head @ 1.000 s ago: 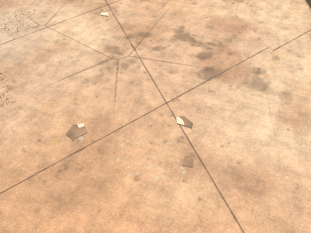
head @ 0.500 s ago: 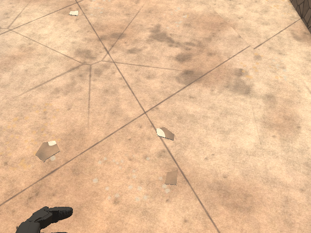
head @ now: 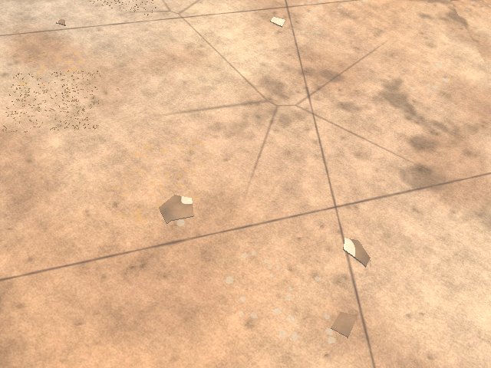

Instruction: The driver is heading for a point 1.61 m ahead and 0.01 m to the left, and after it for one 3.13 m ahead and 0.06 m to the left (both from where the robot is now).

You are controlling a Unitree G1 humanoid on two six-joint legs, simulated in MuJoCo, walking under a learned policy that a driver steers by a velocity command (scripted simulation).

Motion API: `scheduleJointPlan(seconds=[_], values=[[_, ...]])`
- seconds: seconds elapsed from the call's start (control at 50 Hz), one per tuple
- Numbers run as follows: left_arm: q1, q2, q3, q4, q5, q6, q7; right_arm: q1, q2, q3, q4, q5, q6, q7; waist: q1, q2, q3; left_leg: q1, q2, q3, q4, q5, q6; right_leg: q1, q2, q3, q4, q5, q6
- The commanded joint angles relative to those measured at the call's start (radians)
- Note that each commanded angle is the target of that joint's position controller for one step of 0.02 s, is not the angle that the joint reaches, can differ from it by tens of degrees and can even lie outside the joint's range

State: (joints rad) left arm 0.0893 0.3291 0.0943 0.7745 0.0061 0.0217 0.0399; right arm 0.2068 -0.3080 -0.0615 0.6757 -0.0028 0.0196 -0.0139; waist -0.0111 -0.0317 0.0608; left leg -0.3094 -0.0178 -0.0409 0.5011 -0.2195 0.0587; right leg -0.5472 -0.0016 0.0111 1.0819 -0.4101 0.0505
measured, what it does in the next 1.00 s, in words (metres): steps on the spot: right foot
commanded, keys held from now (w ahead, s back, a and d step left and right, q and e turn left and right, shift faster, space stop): q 0.10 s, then no key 0.90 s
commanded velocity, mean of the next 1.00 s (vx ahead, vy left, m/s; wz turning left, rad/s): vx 0.00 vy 0.00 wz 0.19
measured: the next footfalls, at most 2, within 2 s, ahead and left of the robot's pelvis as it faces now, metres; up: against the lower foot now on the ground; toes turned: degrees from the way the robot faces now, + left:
right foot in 0.32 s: +0.08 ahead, -0.15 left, +0.00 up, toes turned +11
left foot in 1.98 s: +0.41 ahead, +0.15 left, +0.00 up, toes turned +10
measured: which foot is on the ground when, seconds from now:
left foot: down 0.00-1.00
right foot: up 0.00-0.30, down 0.32-1.00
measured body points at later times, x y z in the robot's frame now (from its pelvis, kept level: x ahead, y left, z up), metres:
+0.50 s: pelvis +0.03 -0.03 +0.00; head +0.05 -0.04 +0.44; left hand +0.12 +0.25 -0.11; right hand +0.22 -0.28 -0.11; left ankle +0.00 +0.09 -0.74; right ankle +0.04 -0.16 -0.74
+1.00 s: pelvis +0.03 -0.02 -0.01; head +0.03 -0.02 +0.44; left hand +0.08 +0.27 -0.14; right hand +0.18 -0.25 -0.12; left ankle +0.00 +0.10 -0.74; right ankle +0.04 -0.16 -0.74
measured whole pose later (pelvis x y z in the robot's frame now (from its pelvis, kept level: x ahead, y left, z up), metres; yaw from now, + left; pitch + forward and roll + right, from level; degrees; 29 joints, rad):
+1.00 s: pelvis +0.03 -0.02 -0.01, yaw +9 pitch -2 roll +0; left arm 0.16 0.27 0.02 0.96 0.00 0.00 0.02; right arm 0.22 -0.25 -0.02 0.79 -0.01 0.00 -0.02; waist 0.01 0.00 0.05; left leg -0.19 -0.03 -0.08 0.53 -0.30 0.00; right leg -0.19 -0.01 0.03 0.51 -0.29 0.03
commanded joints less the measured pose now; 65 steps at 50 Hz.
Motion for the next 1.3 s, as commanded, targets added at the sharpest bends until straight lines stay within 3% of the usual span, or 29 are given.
scheduleJointPlan(seconds=[0.02, 0.12, 0.22, 0.28, 0.3, 0.32, 0.34, 0.36, 0.38, 0.42, 0.44, 0.48, 0.5, 0.54, 0.56, 0.58, 0.62, 0.7, 0.92, 1.3], values=[[-0.003, 0.076, 0.021, -0.058, -0.006, -0.017, 0.002, -0.034, -0.161, -0.039, -0.087, 0.003, -0.015, -0.017, 0.016, 0.146, -0.162, 0.196, 0.223, -0.268, -0.162, 0.353, 0.165, -0.066, -0.003, 0.056, 0.006, 0.076, 0.016], [-0.036, 0.055, 0.006, -0.067, -0.010, -0.024, -0.009, -0.018, -0.184, -0.050, -0.098, 0.008, -0.001, -0.026, -0.009, 0.169, -0.148, 0.211, 0.206, -0.315, -0.144, 0.251, 0.170, -0.008, 0.010, 0.072, -0.240, 0.089, 0.042], [-0.019, 0.068, 0.002, -0.061, -0.018, -0.032, -0.027, -0.029, -0.168, -0.039, -0.098, -0.001, 0.010, -0.009, -0.026, 0.190, -0.145, 0.153, 0.208, -0.359, -0.107, 0.315, 0.178, 0.141, 0.008, 0.049, -0.370, 0.043, 0.026], [0.024, 0.056, -0.004, -0.049, -0.017, -0.045, -0.041, -0.063, -0.148, -0.026, -0.093, 0.011, 0.015, -0.006, 0.009, 0.177, -0.146, 0.148, 0.180, -0.372, -0.058, 0.352, 0.148, 0.252, 0.012, 0.030, -0.583, 0.144, -0.005], [0.051, 0.053, -0.006, -0.041, -0.009, -0.050, -0.045, -0.064, -0.135, -0.020, -0.089, 0.016, 0.015, -0.008, 0.029, 0.160, -0.143, 0.116, 0.153, -0.362, -0.045, 0.305, 0.113, 0.337, 0.000, 0.033, -0.715, 0.290, -0.025], [0.065, 0.096, -0.001, -0.044, 0.008, -0.053, -0.043, -0.032, -0.108, -0.011, -0.084, 0.003, 0.009, -0.009, 0.015, 0.095, -0.159, 0.058, 0.109, -0.324, -0.001, 0.174, 0.056, 0.434, -0.094, 0.109, -0.735, 0.424, -0.059], [0.051, 0.169, 0.010, -0.057, 0.020, -0.049, -0.037, 0.034, -0.078, -0.003, -0.079, -0.019, -0.001, -0.005, -0.047, -0.101, -0.170, -0.029, -0.017, -0.197, 0.133, -0.098, -0.005, 0.497, -0.251, 0.264, -0.722, 0.661, -0.141], [0.018, 0.120, -0.007, -0.043, 0.028, -0.048, -0.038, 0.006, -0.093, -0.008, -0.091, -0.015, -0.006, -0.007, -0.048, -0.198, -0.136, -0.049, -0.041, -0.110, 0.142, -0.261, -0.052, 0.395, -0.328, 0.356, -0.742, 0.622, -0.271], [-0.019, 0.074, -0.021, -0.059, 0.020, -0.053, -0.039, -0.012, -0.136, -0.019, -0.078, -0.016, -0.006, -0.011, -0.027, -0.153, -0.116, -0.031, -0.013, -0.098, 0.196, -0.284, -0.081, 0.381, -0.308, 0.338, -0.756, 0.565, -0.290], [-0.015, 0.092, -0.021, -0.047, 0.009, -0.059, -0.035, -0.055, -0.119, -0.022, -0.073, -0.010, 0.003, -0.016, -0.006, -0.144, -0.109, -0.049, 0.000, -0.079, 0.191, -0.243, -0.104, 0.422, -0.254, 0.282, -0.733, 0.569, -0.251], [-0.023, 0.098, -0.021, -0.042, 0.000, -0.060, -0.033, -0.051, -0.106, -0.019, -0.071, -0.010, 0.008, -0.015, -0.007, -0.140, -0.111, -0.035, 0.020, -0.078, 0.169, -0.212, -0.113, 0.430, -0.253, 0.272, -0.719, 0.602, -0.241], [-0.032, 0.087, -0.028, -0.032, -0.007, -0.051, -0.032, -0.020, -0.063, -0.007, -0.046, -0.002, 0.009, -0.008, -0.027, -0.120, -0.118, 0.076, 0.017, -0.036, 0.004, -0.073, -0.110, 0.401, -0.192, 0.190, -0.687, 0.627, -0.197], [-0.007, 0.081, -0.030, -0.024, -0.008, -0.048, -0.035, -0.026, -0.064, -0.006, -0.038, -0.004, 0.010, -0.006, -0.015, -0.113, -0.123, 0.131, 0.016, -0.037, -0.060, 0.053, -0.102, 0.392, -0.161, 0.165, -0.680, 0.580, -0.168], [0.044, 0.073, -0.038, -0.012, 0.007, -0.056, -0.046, -0.047, -0.118, -0.013, -0.053, -0.010, 0.016, -0.007, 0.024, -0.029, -0.129, 0.205, 0.067, -0.093, -0.041, 0.278, -0.068, 0.343, -0.102, 0.125, -0.666, 0.385, -0.105], [0.060, 0.069, -0.039, -0.007, 0.005, -0.057, -0.049, -0.037, -0.131, -0.020, -0.034, -0.007, 0.016, -0.004, 0.039, 0.050, -0.125, 0.165, 0.056, -0.088, -0.011, 0.205, -0.037, 0.354, -0.062, 0.076, -0.671, 0.302, -0.079], [0.029, 0.079, -0.040, -0.003, 0.004, -0.056, -0.049, -0.037, -0.100, -0.014, -0.039, -0.008, 0.013, 0.002, 0.012, 0.030, -0.110, 0.143, 0.051, -0.090, -0.025, 0.169, -0.025, 0.362, -0.054, 0.062, -0.645, 0.282, -0.065], [0.012, 0.057, -0.046, 0.000, 0.000, -0.050, -0.047, -0.034, -0.091, -0.008, -0.025, -0.015, 0.004, 0.003, 0.016, 0.050, -0.090, 0.122, 0.055, -0.101, -0.045, 0.165, -0.028, 0.359, -0.051, 0.051, -0.626, 0.297, -0.064], [0.022, 0.055, -0.048, 0.022, -0.001, -0.038, -0.039, -0.019, -0.084, -0.004, -0.006, -0.014, -0.011, -0.002, 0.021, 0.074, -0.077, 0.102, 0.056, -0.104, -0.053, 0.156, -0.034, 0.369, -0.044, 0.046, -0.618, 0.298, -0.060], [0.042, 0.057, -0.049, 0.117, -0.003, -0.032, -0.023, 0.005, -0.067, 0.007, 0.044, -0.011, -0.026, -0.011, 0.020, 0.042, -0.057, 0.102, 0.047, -0.094, -0.065, 0.125, -0.033, 0.368, -0.037, 0.045, -0.636, 0.278, -0.038], [0.101, 0.044, -0.054, 0.257, -0.005, -0.026, -0.003, 0.030, -0.050, 0.019, 0.176, -0.004, -0.035, -0.016, 0.026, 0.042, -0.031, 0.099, 0.028, -0.062, -0.087, 0.105, -0.038, 0.363, -0.026, 0.039, -0.656, 0.262, -0.035]])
